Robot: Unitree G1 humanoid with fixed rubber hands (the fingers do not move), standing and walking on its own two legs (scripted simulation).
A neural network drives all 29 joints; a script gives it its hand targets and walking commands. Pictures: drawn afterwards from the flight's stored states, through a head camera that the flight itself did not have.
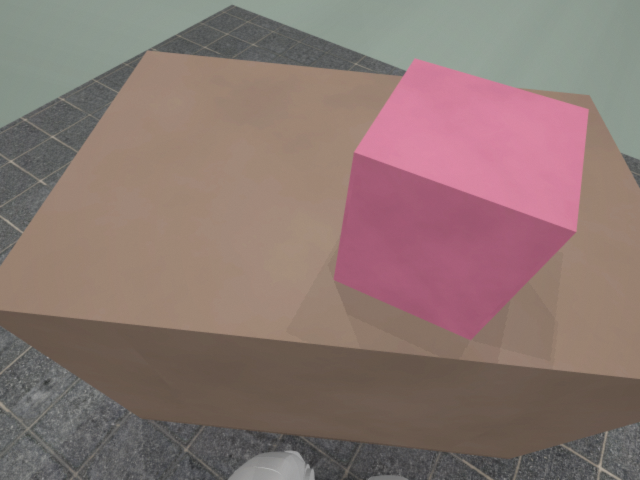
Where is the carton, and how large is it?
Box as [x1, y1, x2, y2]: [334, 59, 588, 339]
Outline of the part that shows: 414,59 354,151 334,279 470,339 575,232 588,109 432,63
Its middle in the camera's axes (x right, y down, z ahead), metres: +0.16 -0.05 +0.51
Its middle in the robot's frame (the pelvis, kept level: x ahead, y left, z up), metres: +0.44 -0.13 +0.08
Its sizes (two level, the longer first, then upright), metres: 0.210 0.200 0.250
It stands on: a pedestal, 0.72 m high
